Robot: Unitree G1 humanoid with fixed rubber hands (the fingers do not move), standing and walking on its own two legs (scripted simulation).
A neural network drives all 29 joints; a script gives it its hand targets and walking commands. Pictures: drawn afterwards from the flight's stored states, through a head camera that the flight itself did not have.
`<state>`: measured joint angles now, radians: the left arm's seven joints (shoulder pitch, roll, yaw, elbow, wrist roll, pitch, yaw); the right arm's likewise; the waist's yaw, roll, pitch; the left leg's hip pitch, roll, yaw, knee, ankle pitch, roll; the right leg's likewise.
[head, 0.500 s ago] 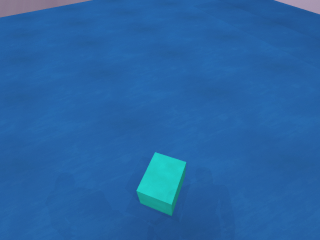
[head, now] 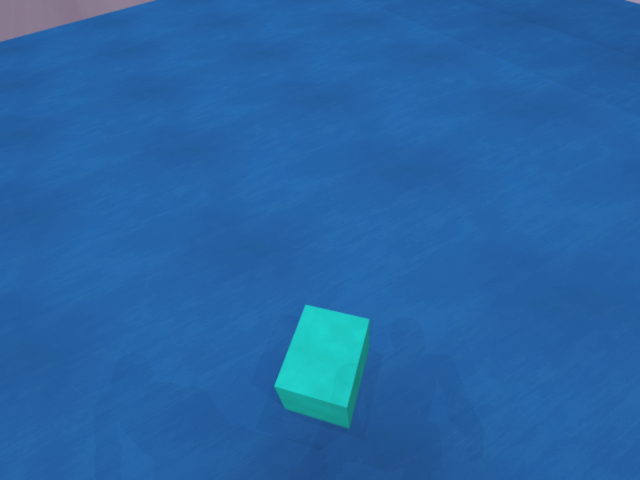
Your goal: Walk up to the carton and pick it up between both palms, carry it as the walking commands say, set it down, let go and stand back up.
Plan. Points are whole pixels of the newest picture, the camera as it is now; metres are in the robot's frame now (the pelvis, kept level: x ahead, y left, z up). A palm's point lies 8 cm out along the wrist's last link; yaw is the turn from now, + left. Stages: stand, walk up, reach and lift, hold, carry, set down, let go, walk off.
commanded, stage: walk up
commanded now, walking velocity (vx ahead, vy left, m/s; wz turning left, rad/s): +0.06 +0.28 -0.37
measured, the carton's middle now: (326, 364) +0.57 +0.10 -0.69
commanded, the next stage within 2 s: none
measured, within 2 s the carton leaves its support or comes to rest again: neither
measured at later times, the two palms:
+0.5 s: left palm (113, 422) +0.24 +0.38 -0.14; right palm out of the picture -0.03 -0.06 -0.12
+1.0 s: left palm (132, 398) +0.29 +0.38 -0.17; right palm (431, 476) +0.18 -0.10 -0.15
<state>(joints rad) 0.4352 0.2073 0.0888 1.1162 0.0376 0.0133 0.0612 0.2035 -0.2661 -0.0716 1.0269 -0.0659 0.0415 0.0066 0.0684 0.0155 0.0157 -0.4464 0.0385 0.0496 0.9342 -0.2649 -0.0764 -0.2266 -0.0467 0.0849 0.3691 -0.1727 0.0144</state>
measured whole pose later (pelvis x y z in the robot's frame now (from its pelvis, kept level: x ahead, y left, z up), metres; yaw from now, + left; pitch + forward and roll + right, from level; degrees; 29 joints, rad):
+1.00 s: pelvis +0.19 +0.14 -0.02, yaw -8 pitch +0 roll +0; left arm 0.15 0.21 0.04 1.04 0.03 0.05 0.04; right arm 0.23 -0.17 -0.05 1.00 0.00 0.03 -0.08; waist -0.01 -0.02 0.09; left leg -0.31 0.12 0.12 0.63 -0.31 -0.01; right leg -0.30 0.02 -0.11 0.55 -0.26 -0.06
